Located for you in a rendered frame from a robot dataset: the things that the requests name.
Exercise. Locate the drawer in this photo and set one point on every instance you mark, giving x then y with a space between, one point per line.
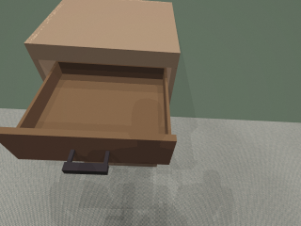
93 108

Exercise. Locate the handle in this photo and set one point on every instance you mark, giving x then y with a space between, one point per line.
70 167

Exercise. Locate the cabinet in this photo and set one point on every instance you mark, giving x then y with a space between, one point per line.
119 32

